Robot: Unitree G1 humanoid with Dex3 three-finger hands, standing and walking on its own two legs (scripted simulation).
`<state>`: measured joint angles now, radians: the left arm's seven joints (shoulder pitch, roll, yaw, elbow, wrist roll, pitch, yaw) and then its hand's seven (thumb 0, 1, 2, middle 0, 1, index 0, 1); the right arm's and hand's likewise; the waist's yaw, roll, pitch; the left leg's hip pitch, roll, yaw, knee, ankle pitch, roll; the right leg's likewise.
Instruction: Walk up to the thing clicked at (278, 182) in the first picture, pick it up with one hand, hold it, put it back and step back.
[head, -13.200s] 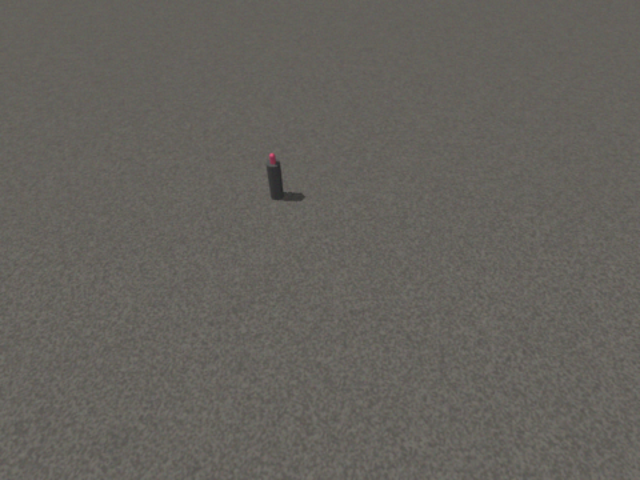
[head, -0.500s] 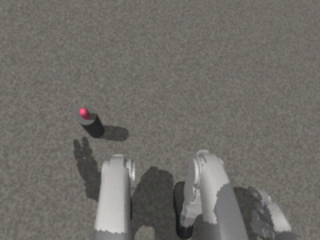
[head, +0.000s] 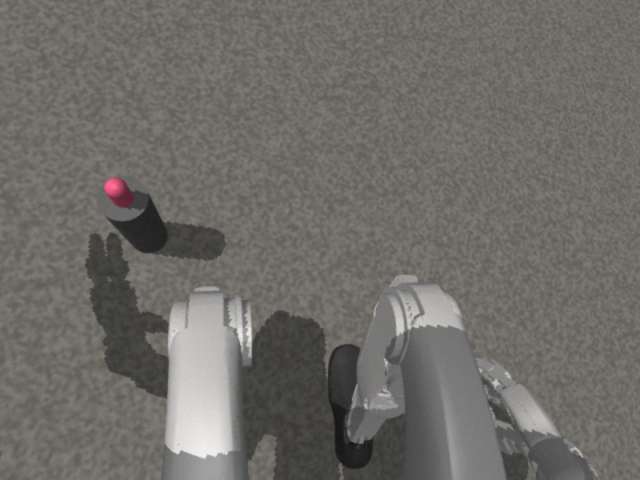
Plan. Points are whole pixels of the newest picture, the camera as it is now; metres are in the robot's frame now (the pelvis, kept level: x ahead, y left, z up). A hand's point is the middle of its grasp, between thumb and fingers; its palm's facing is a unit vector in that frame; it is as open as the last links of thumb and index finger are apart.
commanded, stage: approach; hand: left
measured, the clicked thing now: (134, 215) +0.45 +0.26 -0.23
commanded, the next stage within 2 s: close in in 0.18 s
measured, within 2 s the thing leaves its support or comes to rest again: neither
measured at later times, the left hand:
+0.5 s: hand (74, 252) +0.39 +0.32 -0.20, palm faces +0.26 -0.96 +0.06, open 17.6 cm
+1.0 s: hand (117, 240) +0.41 +0.27 -0.21, palm faces +0.30 -0.95 +0.00, open 17.6 cm
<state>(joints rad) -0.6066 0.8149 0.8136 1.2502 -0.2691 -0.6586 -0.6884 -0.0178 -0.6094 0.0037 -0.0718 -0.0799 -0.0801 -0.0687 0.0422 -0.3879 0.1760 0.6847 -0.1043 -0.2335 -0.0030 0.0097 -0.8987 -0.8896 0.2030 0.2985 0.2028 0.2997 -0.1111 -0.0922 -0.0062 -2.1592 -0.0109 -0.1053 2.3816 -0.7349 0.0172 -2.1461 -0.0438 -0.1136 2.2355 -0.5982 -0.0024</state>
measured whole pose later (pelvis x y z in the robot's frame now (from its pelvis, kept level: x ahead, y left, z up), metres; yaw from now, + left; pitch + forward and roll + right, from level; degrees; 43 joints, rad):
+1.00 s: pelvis -0.03 +0.01 -0.07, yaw -7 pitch +12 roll -16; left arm -0.59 0.76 0.58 1.41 -0.11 -1.12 -0.09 -0.02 -0.61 0.11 -0.04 -0.11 -0.06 -0.09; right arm -0.11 -0.40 0.45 0.60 -0.33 -0.04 0.15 0.00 -0.91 -0.90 0.20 0.30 0.20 0.30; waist -0.23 -0.23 0.27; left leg -2.20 -0.01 -0.27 2.65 -0.70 0.03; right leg -2.10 -0.01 -0.25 2.35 -0.50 0.04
